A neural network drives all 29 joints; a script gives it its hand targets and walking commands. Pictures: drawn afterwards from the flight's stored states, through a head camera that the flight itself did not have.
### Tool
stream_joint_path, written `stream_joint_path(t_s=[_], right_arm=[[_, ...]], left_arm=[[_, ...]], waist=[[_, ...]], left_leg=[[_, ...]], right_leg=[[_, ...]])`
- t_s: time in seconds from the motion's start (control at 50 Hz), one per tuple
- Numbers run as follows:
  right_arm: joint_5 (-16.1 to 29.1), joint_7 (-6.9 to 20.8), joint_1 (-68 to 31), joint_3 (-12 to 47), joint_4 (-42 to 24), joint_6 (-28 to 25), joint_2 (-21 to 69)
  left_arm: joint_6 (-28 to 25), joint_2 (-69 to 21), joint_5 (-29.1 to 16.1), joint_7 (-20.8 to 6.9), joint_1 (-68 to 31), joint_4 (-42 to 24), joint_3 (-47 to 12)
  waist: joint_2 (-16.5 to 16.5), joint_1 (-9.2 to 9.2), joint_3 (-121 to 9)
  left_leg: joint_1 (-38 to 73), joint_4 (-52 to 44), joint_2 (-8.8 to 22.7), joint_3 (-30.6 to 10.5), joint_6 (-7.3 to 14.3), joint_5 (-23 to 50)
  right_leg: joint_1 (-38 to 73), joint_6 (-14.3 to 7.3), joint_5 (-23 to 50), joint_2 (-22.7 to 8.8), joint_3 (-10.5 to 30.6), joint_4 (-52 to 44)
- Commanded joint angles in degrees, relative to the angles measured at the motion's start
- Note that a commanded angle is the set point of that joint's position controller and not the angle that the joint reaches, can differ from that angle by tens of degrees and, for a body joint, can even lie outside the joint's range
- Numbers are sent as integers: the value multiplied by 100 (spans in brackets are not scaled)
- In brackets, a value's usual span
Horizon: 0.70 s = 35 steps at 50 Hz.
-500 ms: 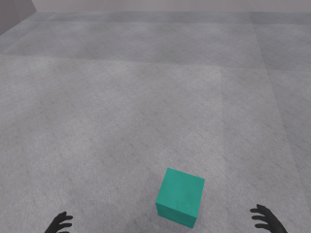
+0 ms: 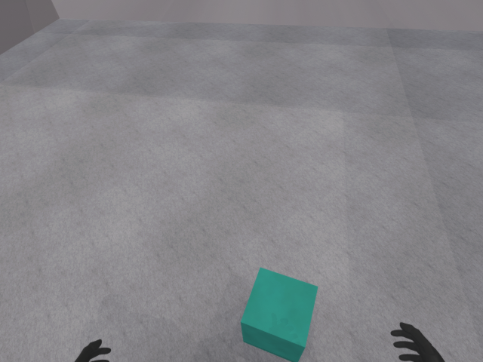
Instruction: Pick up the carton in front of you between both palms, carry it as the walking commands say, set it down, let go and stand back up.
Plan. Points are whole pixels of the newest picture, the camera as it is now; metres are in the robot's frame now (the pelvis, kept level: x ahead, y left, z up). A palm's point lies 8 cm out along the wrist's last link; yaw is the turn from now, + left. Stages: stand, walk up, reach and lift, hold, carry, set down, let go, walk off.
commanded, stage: stand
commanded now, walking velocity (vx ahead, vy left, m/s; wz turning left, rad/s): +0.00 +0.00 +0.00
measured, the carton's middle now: (278, 315) +0.40 -0.09 -0.65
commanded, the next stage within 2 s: none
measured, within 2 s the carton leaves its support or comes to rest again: neither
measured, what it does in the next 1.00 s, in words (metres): stands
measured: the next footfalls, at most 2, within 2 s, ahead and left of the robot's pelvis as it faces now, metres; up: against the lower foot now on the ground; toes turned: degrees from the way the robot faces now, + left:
none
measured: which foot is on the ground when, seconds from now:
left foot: down 0.00-1.00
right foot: down 0.00-1.00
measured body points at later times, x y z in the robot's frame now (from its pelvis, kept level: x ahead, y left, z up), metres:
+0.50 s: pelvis -0.03 +0.01 +0.01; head -0.03 -0.01 +0.46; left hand +0.09 +0.31 -0.10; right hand +0.09 -0.30 -0.11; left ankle -0.05 +0.13 -0.74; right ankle -0.03 -0.10 -0.74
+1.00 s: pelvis -0.03 +0.01 +0.01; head -0.03 +0.00 +0.46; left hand +0.08 +0.32 -0.10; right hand +0.07 -0.31 -0.11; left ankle -0.05 +0.13 -0.74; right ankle -0.03 -0.10 -0.74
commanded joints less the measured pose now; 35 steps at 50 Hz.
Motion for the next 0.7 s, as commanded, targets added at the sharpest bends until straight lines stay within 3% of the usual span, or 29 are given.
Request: stream_joint_path(t_s=[0.0,0.32,0.68], right_arm=[[-3,-13,-178,-188,-166,-102,-876],[11,36,-271,-142,409,-144,-979],[55,65,-294,-87,838,-131,-1074]], left_arm=[[-82,932,-13,3,-202,-176,183],[-116,1079,-51,-43,-328,297,126],[-136,1212,-77,-53,-412,692,37]], waist=[[-148,-11,-300],[-166,-1,-63],[-197,-21,-37]], left_leg=[[-46,-363,532,-370,110,1928],[-77,-747,552,-428,153,1234],[-24,-895,590,-425,176,1173]], right_leg=[[281,57,1910,-681,583,-348],[240,26,1252,-763,751,-719],[305,21,1217,-817,809,-899]])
